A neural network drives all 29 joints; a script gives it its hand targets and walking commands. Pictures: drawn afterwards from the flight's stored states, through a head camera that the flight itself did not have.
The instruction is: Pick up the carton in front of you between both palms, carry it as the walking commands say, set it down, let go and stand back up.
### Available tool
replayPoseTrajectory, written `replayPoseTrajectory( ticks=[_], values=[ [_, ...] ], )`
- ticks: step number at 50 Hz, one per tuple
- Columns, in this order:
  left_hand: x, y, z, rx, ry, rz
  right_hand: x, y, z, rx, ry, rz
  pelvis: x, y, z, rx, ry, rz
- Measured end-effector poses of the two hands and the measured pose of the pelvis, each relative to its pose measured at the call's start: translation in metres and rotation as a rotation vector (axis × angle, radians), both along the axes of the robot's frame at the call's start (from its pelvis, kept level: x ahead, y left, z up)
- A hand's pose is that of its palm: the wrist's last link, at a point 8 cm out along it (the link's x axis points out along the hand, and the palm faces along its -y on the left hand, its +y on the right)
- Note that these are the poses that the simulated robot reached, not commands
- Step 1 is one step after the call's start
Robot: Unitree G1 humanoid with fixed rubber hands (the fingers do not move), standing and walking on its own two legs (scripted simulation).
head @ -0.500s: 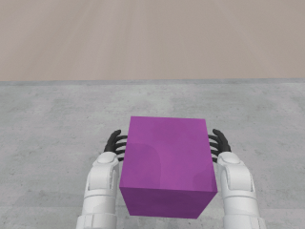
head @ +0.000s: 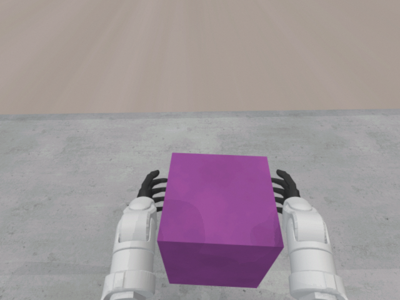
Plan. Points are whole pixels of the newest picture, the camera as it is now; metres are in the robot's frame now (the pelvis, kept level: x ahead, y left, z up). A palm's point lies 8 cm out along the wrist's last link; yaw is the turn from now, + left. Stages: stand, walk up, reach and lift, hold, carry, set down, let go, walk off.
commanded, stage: hold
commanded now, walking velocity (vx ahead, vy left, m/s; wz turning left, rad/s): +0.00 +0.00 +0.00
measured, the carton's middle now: (216, 222) +0.29 +0.00 -0.03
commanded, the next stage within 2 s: set down in 0.06 s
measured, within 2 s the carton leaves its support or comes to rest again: neither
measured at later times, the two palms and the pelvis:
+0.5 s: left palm (158, 202) +0.34 +0.14 -0.03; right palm (282, 207) +0.33 -0.16 -0.02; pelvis -0.01 +0.01 -0.02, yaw -2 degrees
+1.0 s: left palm (168, 224) +0.39 +0.14 -0.22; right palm (265, 230) +0.37 -0.16 -0.21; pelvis -0.02 +0.00 -0.14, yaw -2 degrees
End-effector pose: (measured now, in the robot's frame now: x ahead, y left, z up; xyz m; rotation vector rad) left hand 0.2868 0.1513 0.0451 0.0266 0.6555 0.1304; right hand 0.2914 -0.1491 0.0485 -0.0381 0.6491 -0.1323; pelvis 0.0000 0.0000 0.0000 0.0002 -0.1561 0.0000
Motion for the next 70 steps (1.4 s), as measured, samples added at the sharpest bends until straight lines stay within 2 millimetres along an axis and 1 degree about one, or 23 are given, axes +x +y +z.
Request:
replayPoseTrajectory(
  ticks=[5, 9, 15, 19, 21, 23, 28, 33, 36, 39, 42, 47, 52, 61, 70],
  values=[
    [-0.001, 0.001, 0.001, -0.006, -0.005, -0.009, -0.005, 0.001, 0.002, 0.002, -0.005, -0.014, -0.005, 0.004, -0.001, -0.001, -0.007, -0.011],
    [0.004, 0.000, 0.002, -0.027, -0.008, -0.007, -0.003, 0.000, 0.002, 0.015, -0.009, -0.034, -0.007, 0.007, -0.003, -0.001, -0.010, -0.021],
    [0.025, -0.003, -0.005, -0.049, 0.002, -0.006, 0.014, -0.003, -0.004, 0.030, -0.001, -0.056, -0.007, 0.009, -0.008, 0.002, 0.002, -0.036],
    [0.041, -0.006, -0.021, -0.047, 0.027, -0.017, 0.027, -0.006, -0.019, 0.027, 0.024, -0.065, -0.007, 0.009, -0.013, 0.003, 0.041, -0.038],
    [0.047, -0.007, -0.034, -0.041, 0.043, -0.025, 0.033, -0.007, -0.033, 0.021, 0.040, -0.066, -0.006, 0.009, -0.015, 0.004, 0.079, -0.038],
    [0.052, -0.008, -0.052, -0.033, 0.056, -0.033, 0.037, -0.008, -0.051, 0.015, 0.053, -0.064, -0.006, 0.008, -0.018, 0.004, 0.132, -0.038],
    [0.058, -0.008, -0.109, -0.007, 0.065, -0.052, 0.042, -0.008, -0.108, 0.004, 0.063, -0.061, -0.009, 0.005, -0.029, 0.004, 0.303, -0.032],
    [0.063, -0.008, -0.170, -0.008, 0.043, -0.052, 0.048, -0.007, -0.167, 0.012, 0.041, -0.071, -0.014, 0.003, -0.052, 0.002, 0.493, -0.031],
    [0.070, -0.007, -0.196, -0.018, 0.015, -0.048, 0.054, -0.007, -0.194, 0.027, 0.013, -0.081, -0.015, 0.002, -0.070, 0.003, 0.599, -0.032],
    [0.078, -0.007, -0.214, -0.031, -0.012, -0.042, 0.061, -0.006, -0.212, 0.042, -0.015, -0.096, -0.016, 0.002, -0.088, 0.003, 0.681, -0.032],
    [0.086, -0.007, -0.228, -0.043, -0.026, -0.038, 0.067, -0.006, -0.225, 0.057, -0.031, -0.110, -0.017, 0.002, -0.104, 0.003, 0.735, -0.033],
    [0.097, -0.007, -0.249, -0.050, -0.015, -0.038, 0.077, -0.006, -0.246, 0.063, -0.020, -0.121, -0.020, 0.002, -0.129, 0.002, 0.790, -0.035],
    [0.106, -0.006, -0.277, -0.049, 0.006, -0.043, 0.084, -0.006, -0.273, 0.059, 0.000, -0.123, -0.025, 0.005, -0.153, 0.000, 0.837, -0.035],
    [0.119, -0.005, -0.338, -0.042, 0.012, -0.057, 0.096, -0.004, -0.333, 0.049, 0.006, -0.124, -0.037, 0.009, -0.203, -0.006, 0.909, -0.039],
    [0.133, -0.006, -0.399, -0.035, 0.015, -0.068, 0.107, -0.005, -0.394, 0.048, 0.007, -0.136, -0.050, 0.013, -0.253, -0.009, 0.945, -0.046]
  ],
)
